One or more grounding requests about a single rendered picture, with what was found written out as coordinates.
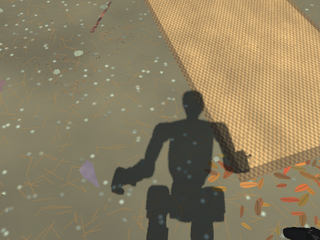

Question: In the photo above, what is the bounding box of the robot right hand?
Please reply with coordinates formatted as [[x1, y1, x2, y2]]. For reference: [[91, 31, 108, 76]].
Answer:
[[283, 227, 320, 240]]

